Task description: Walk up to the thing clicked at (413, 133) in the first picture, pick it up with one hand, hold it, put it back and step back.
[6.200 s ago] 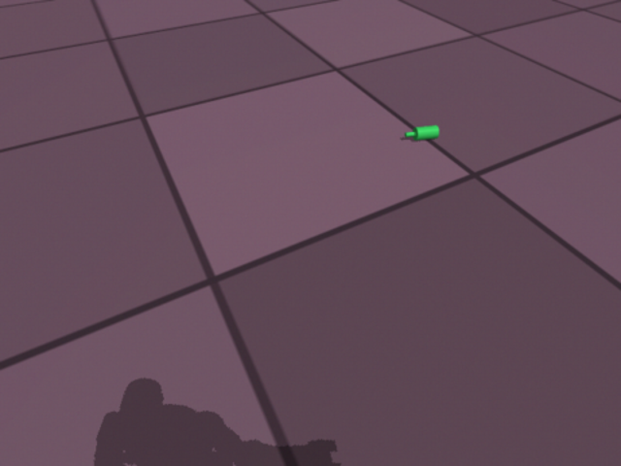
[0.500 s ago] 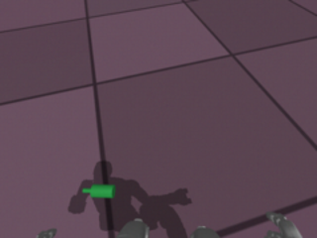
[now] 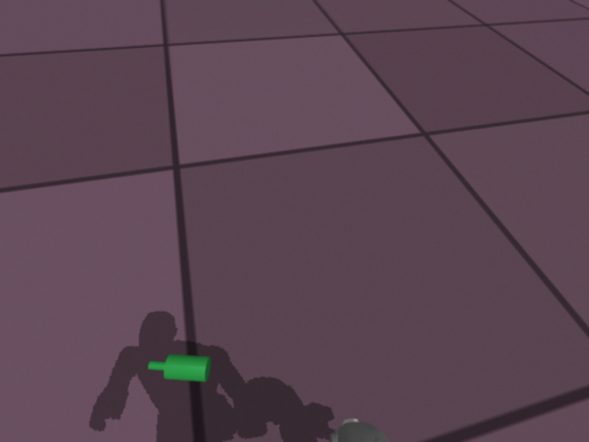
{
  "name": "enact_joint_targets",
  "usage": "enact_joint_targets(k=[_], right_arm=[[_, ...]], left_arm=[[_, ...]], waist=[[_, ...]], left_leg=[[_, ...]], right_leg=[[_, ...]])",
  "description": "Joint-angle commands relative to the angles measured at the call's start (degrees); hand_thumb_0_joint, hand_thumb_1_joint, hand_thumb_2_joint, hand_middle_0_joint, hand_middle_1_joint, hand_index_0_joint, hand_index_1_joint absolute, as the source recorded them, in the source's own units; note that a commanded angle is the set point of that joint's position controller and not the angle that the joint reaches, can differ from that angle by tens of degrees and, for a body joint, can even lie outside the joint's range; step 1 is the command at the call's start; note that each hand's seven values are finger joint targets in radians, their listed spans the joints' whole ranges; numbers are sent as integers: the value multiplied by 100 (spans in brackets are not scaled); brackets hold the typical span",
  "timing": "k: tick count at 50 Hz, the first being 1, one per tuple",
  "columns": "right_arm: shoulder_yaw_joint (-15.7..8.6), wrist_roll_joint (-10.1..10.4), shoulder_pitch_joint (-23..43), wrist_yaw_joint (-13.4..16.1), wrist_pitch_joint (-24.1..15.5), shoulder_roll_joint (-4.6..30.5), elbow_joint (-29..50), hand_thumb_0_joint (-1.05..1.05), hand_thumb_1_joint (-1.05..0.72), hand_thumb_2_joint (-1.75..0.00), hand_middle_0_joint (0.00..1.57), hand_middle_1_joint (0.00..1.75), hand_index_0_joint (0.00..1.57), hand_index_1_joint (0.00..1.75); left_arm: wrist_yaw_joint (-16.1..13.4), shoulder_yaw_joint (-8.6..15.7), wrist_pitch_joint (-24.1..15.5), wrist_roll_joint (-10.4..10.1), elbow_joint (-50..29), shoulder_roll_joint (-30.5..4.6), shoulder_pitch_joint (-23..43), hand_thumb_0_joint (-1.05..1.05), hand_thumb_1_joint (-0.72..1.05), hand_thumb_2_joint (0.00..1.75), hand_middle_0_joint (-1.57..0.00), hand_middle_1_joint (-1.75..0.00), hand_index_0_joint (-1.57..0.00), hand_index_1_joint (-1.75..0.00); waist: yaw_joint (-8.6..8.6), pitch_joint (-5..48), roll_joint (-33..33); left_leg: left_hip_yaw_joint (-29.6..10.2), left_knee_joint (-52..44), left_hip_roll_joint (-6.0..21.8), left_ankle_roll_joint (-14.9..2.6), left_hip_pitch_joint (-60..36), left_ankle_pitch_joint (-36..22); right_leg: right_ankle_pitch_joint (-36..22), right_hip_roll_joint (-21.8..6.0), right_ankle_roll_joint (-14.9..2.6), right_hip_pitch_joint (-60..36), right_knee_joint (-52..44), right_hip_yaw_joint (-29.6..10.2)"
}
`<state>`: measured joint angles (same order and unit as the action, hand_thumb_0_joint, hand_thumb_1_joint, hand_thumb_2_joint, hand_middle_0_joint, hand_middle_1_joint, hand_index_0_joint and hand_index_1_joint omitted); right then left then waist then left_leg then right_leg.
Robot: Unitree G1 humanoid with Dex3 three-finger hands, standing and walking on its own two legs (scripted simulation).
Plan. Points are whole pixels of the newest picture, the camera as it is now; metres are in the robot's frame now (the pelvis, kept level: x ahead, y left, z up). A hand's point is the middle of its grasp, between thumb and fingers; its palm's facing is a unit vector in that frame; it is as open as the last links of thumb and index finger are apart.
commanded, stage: walk up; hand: left
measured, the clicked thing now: (178, 367) +0.47 +0.33 -0.73
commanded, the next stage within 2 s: none
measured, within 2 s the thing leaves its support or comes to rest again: neither
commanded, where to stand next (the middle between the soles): +0.08 +0.01 m, yaw -3 degrees
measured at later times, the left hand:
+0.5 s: hand out of the picture +0.15 +0.26 -0.15, palm faces -0.03 -0.95 -0.31, open 7.3 cm
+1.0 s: hand out of the picture +0.13 +0.25 -0.14, palm faces -0.05 -0.95 -0.32, open 7.3 cm
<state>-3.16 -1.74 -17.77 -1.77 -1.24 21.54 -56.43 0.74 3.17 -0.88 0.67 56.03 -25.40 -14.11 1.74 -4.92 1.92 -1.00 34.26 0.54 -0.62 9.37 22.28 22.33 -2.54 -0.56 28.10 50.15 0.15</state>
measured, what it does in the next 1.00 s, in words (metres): steps on the spot: right foot, then left foot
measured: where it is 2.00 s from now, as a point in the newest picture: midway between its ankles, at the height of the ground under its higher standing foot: outside the picture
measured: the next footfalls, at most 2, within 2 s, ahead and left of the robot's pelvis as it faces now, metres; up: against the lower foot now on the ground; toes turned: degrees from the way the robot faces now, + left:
right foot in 0.10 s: +0.14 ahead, -0.13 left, +0.00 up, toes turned -2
left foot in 0.34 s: +0.08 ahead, +0.12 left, +0.00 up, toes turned +0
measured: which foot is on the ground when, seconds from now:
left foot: down 0.00-0.14, up 0.16-0.32, down 0.34-1.00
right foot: up 0.00-0.08, down 0.10-1.00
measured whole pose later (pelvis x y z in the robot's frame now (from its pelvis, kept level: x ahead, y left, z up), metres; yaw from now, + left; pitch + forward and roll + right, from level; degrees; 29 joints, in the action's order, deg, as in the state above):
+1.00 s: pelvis +0.04 +0.00 +0.01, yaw -3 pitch -3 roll +1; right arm -0.7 -0.3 -1.9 -0.8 -0.9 20.4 -63.6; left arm 1.5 0.1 0.4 -0.1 64.5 -20.6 -4.7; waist -1.0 -4.7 1.1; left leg 2.8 23.0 0.4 0.0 7.2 13.0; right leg 6.8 -0.8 0.6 13.3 23.0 -1.4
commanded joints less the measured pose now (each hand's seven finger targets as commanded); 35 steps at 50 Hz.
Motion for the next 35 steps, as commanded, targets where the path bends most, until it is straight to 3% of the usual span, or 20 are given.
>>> enact_joint_targets(k=[1, 4, 5, 6, 7, 8, 9, 11, 16, 17, 18, 19, 20, 21, 22, 23, 24, 25, 28, 35], right_arm=[[-306, 82, 401, 205, -143, 1638, 522, 0, -90, -90, 20, 30, 20, 30], [-175, 193, 491, 249, -87, 1392, 584, 0, -90, -90, 20, 30, 20, 30], [-85, 271, 310, 265, -103, 1143, 576, 0, -90, -90, 20, 30, 20, 30], [-16, 314, 76, 276, -126, 957, 629, 0, -90, -90, 20, 30, 20, 30], [3, 276, 69, 299, -59, 963, 562, 0, -90, -90, 20, 30, 20, 30], [-124, 206, 86, 349, 4, 1292, 415, 0, -90, -90, 20, 30, 20, 30], [-159, 172, 152, 361, -6, 1372, 344, 0, -90, -90, 20, 30, 20, 30], [-126, 165, 134, 291, -19, 1308, 180, 0, -90, -90, 20, 30, 20, 30], [-107, 97, -126, 303, -95, 1147, -179, 0, -90, -90, 20, 30, 20, 30], [-108, 65, 79, 328, -118, 1200, -137, 0, -90, -90, 20, 30, 20, 30], [-141, 20, 439, 352, -152, 1411, -9, 0, -90, -90, 20, 30, 20, 30], [-185, 46, 963, 349, -158, 1771, 138, 0, -90, -90, 20, 30, 20, 30], [-197, 68, 1339, 324, -137, 1870, 152, 0, -90, -90, 20, 30, 20, 30], [-130, 56, 1530, 317, -142, 1644, 132, 0, -90, -90, 20, 30, 20, 30], [-78, 58, 1482, 301, -155, 1498, 108, 0, -90, -90, 20, 30, 20, 30], [-50, 84, 1457, 293, -175, 1399, 88, 0, -90, -90, 20, 30, 20, 30], [-48, 117, 1400, 293, -189, 1387, 62, 0, -90, -90, 20, 30, 20, 30], [-51, 142, 1291, 293, -189, 1394, 0, 0, -90, -90, 20, 30, 20, 30], [-22, 168, 1398, 285, -127, 1297, -42, 0, -90, -90, 20, 30, 20, 30], [-8, 194, 1559, 265, -88, 1274, -188, 0, -90, -90, 20, 30, 20, 30]], left_arm=[[-43, 217, -203, -3, -576, -805, 473, 0, 90, 90, -20, -30, -20, -30], [-115, 254, -224, 5, -288, -796, 19, 0, 90, 90, -20, -30, -20, -30], [-148, 307, -253, 25, -252, -1008, -196, 0, 90, 90, -20, -30, -20, -30], [-169, 394, -280, 75, -297, -1335, -307, 0, 90, 90, -20, -30, -20, -30], [-171, 327, -260, 14, -412, -1325, -50, 0, 90, 90, -20, -30, -20, -30], [-139, 314, -225, 31, -471, -1420, 256, 0, 90, 90, -20, -30, -20, -30], [-131, 294, -176, 33, -491, -1279, 386, 0, 90, 90, -20, -30, -20, -30], [-120, 197, -144, 52, -568, -1094, 797, 0, 90, 90, -20, -30, -20, -30], [-89, 96, 19, -56, -530, -925, 1151, 0, 90, 90, -20, -30, -20, -30], [-76, 37, 55, -111, -523, -753, 1128, 0, 90, 90, -20, -30, -20, -30], [-57, -17, 76, -171, -525, -568, 1073, 0, 90, 90, -20, -30, -20, -30], [-51, 38, 114, -184, -423, -666, 1054, 0, 90, 90, -20, -30, -20, -30], [-70, 131, 141, -127, -257, -880, 1013, 0, 90, 90, -20, -30, -20, -30], [-58, 113, 128, -109, -145, -824, 881, 0, 90, 90, -20, -30, -20, -30], [-27, 79, 94, -110, -125, -742, 903, 0, 90, 90, -20, -30, -20, -30], [-14, 67, 52, -117, -84, -734, 933, 0, 90, 90, -20, -30, -20, -30], [-11, 68, 16, -121, -70, -801, 960, 0, 90, 90, -20, -30, -20, -30], [-21, 53, 0, -130, -55, -815, 1078, 0, 90, 90, -20, -30, -20, -30], [-21, -23, 9, -115, 34, -778, 1160, 0, 90, 90, -20, -30, -20, -30], [-22, -78, -2, -113, 265, -808, 1203, 0, 90, 90, -20, -30, -20, -30]], waist=[[-37, 2, -1358], [-327, 435, -717], [-462, 777, -118], [-424, 1183, 815], [-346, 1073, 854], [-267, 894, 728], [-232, 628, 648], [-125, 386, 591], [87, 673, 543], [23, 581, 302], [-87, 560, -167], [-250, 246, -564], [-314, 30, -707], [-448, -41, -525], [-445, -31, -506], [-399, 122, -563], [-328, 398, -576], [-241, 578, -553], [-212, 690, -507], [-177, 818, -133]], left_leg=[[-838, -899, 1123, -1014, 276, -2556], [-489, 207, 809, -682, 655, -3191], [-321, 935, 599, -487, 751, -2974], [-139, 1853, 213, -261, 1411, -1707], [79, 2053, -234, -176, 1678, 841], [-116, 2199, -57, -201, 1337, 1651], [-218, 2028, 34, -224, 1255, 1712], [-108, 1652, 136, -178, 1153, 1225], [246, -506, -59, -36, -81, -938], [-123, -930, 156, -66, -94, -1196], [-1111, -1380, 818, -276, 144, -995], [-1866, -1749, 1448, -656, 962, -185], [-1845, -1680, 1642, -927, 1695, 115], [-1507, -1563, 1487, -829, 1790, 43], [-1044, -1451, 1162, -594, 1479, -320], [-747, -1249, 894, -383, 1068, -889], [-578, -973, 782, -297, 734, -1516], [-521, -900, 725, -260, 647, -1718], [-504, -1165, 729, -261, 468, -1058], [-297, -1171, 666, -199, -51, -1527]], right_leg=[[-502, 70, -20, -467, -968, 202], [-1343, 341, -139, -1965, -2144, 295], [-1826, -11, -287, -2513, -2381, -194], [-2374, -983, -634, -3130, -2573, -1646], [-1691, -1722, -1152, -2858, -3064, -2678], [-1050, -1945, -1513, -2118, -3081, -2921], [-744, -1742, -1451, -1683, -3123, -2598], [-435, -1229, -1099, -1325, -3071, -1688], [-1192, -789, -659, -724, -2207, -899], [-1210, -678, -484, -609, -2049, -810], [-1058, -387, -222, -554, -1820, -688], [-235, 46, -54, -804, -1578, -376], [196, 37, -86, -1472, -1155, -305], [-36, -53, -107, -1729, -1337, -378], [-415, -59, -147, -1623, -1828, -416], [-1206, -140, -192, -1564, -2060, -538], [-1955, -221, -215, -1640, -2104, -577], [-2288, -253, -203, -1774, -2141, -581], [-1880, -311, -202, -1738, -2295, -621], [-2370, -434, -176, -1741, -2644, -720]])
